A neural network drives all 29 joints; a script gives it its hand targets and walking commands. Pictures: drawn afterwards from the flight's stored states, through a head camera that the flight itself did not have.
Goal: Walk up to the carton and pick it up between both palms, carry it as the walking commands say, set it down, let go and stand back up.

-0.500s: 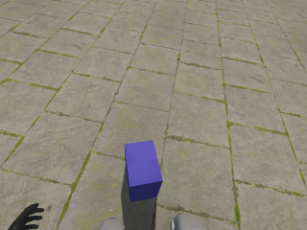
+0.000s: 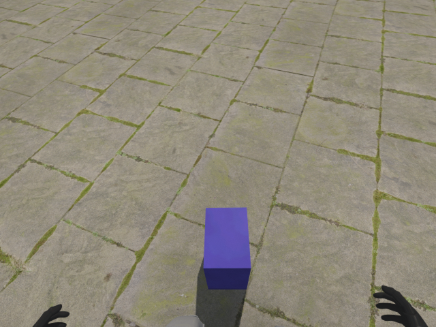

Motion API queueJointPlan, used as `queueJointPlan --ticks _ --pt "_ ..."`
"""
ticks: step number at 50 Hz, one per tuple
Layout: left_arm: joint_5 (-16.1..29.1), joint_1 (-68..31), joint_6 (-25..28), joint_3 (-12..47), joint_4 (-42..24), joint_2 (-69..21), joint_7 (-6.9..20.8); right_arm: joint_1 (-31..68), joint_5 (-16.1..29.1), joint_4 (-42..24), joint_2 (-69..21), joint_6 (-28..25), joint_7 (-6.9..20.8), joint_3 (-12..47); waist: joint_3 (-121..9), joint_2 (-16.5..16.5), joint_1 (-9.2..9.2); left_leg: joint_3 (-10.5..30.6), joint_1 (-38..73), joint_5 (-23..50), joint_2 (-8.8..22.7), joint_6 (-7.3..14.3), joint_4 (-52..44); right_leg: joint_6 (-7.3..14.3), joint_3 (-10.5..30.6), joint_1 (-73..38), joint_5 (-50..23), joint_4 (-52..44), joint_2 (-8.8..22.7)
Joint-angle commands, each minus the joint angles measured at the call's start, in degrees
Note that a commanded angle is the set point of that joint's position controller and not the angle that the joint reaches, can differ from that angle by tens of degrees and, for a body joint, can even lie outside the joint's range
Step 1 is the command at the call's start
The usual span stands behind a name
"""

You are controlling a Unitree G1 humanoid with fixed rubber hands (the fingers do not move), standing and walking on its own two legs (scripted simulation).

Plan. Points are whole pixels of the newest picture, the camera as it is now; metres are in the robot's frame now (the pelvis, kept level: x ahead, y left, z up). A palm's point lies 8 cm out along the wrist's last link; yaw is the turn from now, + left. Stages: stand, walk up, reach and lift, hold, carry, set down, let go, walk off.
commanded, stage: walk up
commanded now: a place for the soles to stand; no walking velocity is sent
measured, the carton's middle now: (226, 249) +0.47 +0.01 -0.60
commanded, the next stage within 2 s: reach and lift in 1.54 s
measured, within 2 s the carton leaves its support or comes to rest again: neither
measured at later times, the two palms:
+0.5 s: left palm out of the picture +0.09 +0.35 -0.08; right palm (395, 315) +0.16 -0.29 -0.06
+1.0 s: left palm out of the picture +0.09 +0.33 -0.08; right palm (403, 315) +0.16 -0.30 -0.07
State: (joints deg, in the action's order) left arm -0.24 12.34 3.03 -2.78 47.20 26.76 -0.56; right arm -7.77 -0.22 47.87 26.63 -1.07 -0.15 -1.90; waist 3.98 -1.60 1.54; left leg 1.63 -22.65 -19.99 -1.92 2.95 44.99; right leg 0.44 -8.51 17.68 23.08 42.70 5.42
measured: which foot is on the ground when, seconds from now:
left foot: down 0.00-1.00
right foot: down 0.00-1.00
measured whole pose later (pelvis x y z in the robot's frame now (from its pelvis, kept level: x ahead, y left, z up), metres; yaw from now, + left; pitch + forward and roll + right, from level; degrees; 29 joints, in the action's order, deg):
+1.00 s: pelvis +0.03 +0.01 +0.03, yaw +3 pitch -1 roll +0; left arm -0.4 5.1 0.9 -1.3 62.6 23.5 0.5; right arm -2.5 -1.0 63.0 23.3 -1.6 -0.2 -0.2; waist 2.0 0.2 1.0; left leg 3.4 -10.6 -9.5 -1.3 0.3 21.4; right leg -0.7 -8.5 4.4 13.4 19.3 2.8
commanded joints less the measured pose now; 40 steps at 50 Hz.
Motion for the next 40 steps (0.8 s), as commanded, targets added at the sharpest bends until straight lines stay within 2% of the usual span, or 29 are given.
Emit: queueJointPlan --ticks 1,2,3,4,5,6,7,8,9,10,11,12,14,17,21,29,30,33,40 --pt "-0.18 -1.59 0.69 -3.13 -1.75 14.44 -0.49 -0.21 -0.35 -1.57 8.57 -0.27 0.56 -2.42 -2.22 9.08 -1.95 -0.35 -0.48 -2.75 2.98 1.43 -4.79 10.02 14.85 -3.19 -23.02 -13.74 15.61" --pt "-0.28 -2.31 0.46 -2.6 -1.49 13.28 -0.46 -1.17 -0.47 -0.51 8.75 -0.48 0.81 -2.6 -2.97 8.12 -2.73 0.26 5.03 5.9 2.42 1.88 -9.38 7.21 10.61 -0.09 -22.01 -11.02 12.4" --pt "-0.28 -2.36 0.14 -2.17 -1.48 11.62 -0.42 -2.12 -0.75 0.21 9.81 -0.74 0.87 -3.01 -4.1 6.03 -2.78 3.92 9.1 13.52 3.32 2.53 -11.14 4.6 7.45 2.82 -17.13 -8.64 9.54" --pt "0.19 -2.14 -0.05 -1.6 -1.82 9.99 -0.38 -0.05 -0.67 -0.37 12.41 -0.93 0.98 -3.36 -4.7 -0.08 -1.48 12.72 8.7 16.96 8.02 4.75 -12.92 1.91 4.36 4.45 -7.62 -6.31 3.93" --pt "0.92 -2.75 -0.48 -1.21 -1.14 8.48 -0.39 0.19 -0.67 -0.12 11.9 -1.04 0.92 -2.99 -6.92 -2.83 -1.41 19.06 8.28 14.44 11.13 7.59 -16.53 0.5 4.6 2.75 1.41 -3.91 0.09" --pt "0.98 -3.64 -0.73 -1.09 -0.45 8.11 -0.41 0.68 -0.6 0.38 11.99 -0.92 0.76 -2.73 -7.13 -3.33 -1.22 20.76 6.5 11.92 12.48 9.05 -18.55 0.39 5.68 0.44 4.67 -4.24 -1.03" --pt "0.83 -2.91 -0.67 -0.98 0.94 8.37 -0.36 3.19 -0.48 0.4 11.43 -0.64 0.48 -2.23 -6.35 -2.15 -0.04 18.36 4.34 10.37 11.82 8.48 -18.54 0.76 6.46 -1.73 3.26 -7.5 -0.94" --pt "0.49 -2.24 -0.28 -0.83 2.16 8.83 -0.37 6.12 -0.32 0.32 10.01 -0.49 0.4 -1.54 -5.15 -0.59 1.21 14.45 1.72 8.94 9.29 5.51 -16.95 1.88 8.56 -3.98 0.5 -13.38 0.93" --pt "-0.08 -3.74 0.25 -1.22 2.74 10.66 -0.34 6.28 -0.24 1.18 8.62 -0.39 0.48 -1.11 -3.77 2.36 0.52 10.23 0.84 9.38 6.46 2.52 -14.61 3.14 10.92 -4.58 -0.94 -17.08 4.21" --pt "-0.32 -5.0 0.51 -1.38 3.08 11.74 -0.3 5.21 -0.16 2.49 8.64 -0.33 0.55 -1.12 -3.5 3.53 -0.5 7.43 2.07 11.53 4.86 1.1 -12.96 4.28 12.53 -4.49 -3.72 -18.43 6.73" --pt "-0.23 -5.66 0.55 -1.21 3.6 11.8 -0.24 4.65 -0.11 3.69 8.91 -0.3 0.6 -1.27 -4.01 3.0 -1.17 5.97 4.45 13.67 4.14 0.7 -12.76 4.85 12.16 -4.1 -6.9 -18.34 7.39" --pt "-0.03 -6.38 0.44 -0.93 3.97 11.45 -0.22 4.44 -0.19 4.46 8.93 -0.32 0.68 -1.32 -4.64 2.18 -1.44 6.0 6.42 15.38 4.3 0.85 -13.64 4.52 10.97 -3.76 -8.47 -17.9 6.94" --pt "0.4 -7.42 0.13 -0.36 4.91 10.08 -0.19 5.27 -0.33 5.31 9.0 -0.46 0.83 -1.27 -5.75 0.91 -1.17 8.69 8.38 17.27 6.27 1.65 -16.57 2.7 7.62 -4.41 -8.05 -17.14 4.2" --pt "0.59 -7.98 -0.38 0.08 6.67 8.63 -0.02 7.08 -0.38 6.54 8.99 -0.47 0.81 -0.86 -6.05 -0.6 -0.48 11.43 7.31 15.32 7.74 2.02 -20.88 1.66 6.37 -7.51 -6.59 -17.93 1.68" --pt "0.32 -8.28 -0.51 0.35 8.94 8.06 0.17 8.89 -0.43 8.38 8.16 -0.17 0.8 -0.46 -5.76 -1.26 -0.27 10.76 7.43 14.19 7.38 0.97 -23.87 1.49 6.48 -10.22 -8.21 -21.1 1.94" --pt "0.04 -9.79 -0.42 0.53 11.84 7.95 0.21 10.23 -0.45 11.18 7.42 0.05 0.81 -0.26 -6.12 -0.3 -0.73 8.96 10.6 16.15 6.95 -0.26 -26.16 1.06 6.53 -12.33 -11.08 -25.7 3.0" --pt "-0.32 -9.59 -0.86 0.66 12.1 7.13 0.51 9.31 -0.5 11.59 7.18 -0.6 0.56 -0.12 -6.86 0.91 -1.07 9.58 11.22 13.02 7.52 -0.48 -27.63 1.09 5.8 -12.17 -8.33 -25.77 2.41" --pt "-0.35 -9.37 -1.16 0.61 12.7 6.76 0.81 10.06 -0.79 12.01 7.56 -1.0 0.34 -0.14 -5.45 -0.21 -0.71 10.05 10.21 10.25 7.57 -0.62 -29.14 1.1 6.02 -12.19 -8.36 -26.45 2.45" --pt "-0.31 -9.05 -1.2 0.15 13.28 6.96 0.85 9.3 -0.77 12.69 7.11 -1.28 0.01 0.07 -5.93 0.2 -0.68 8.55 11.73 17.17 7.34 -1.09 -27.79 0.99 6.41 -13.48 -10.75 -27.62 3.22"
